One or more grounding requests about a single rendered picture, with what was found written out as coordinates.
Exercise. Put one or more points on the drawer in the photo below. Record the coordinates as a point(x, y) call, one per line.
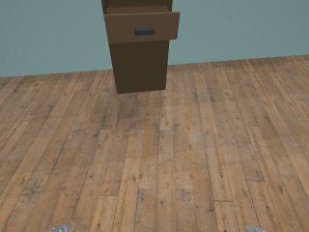
point(120, 24)

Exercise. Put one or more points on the cabinet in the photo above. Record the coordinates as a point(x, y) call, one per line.
point(139, 66)

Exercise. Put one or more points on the handle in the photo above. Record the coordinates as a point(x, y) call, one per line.
point(144, 32)

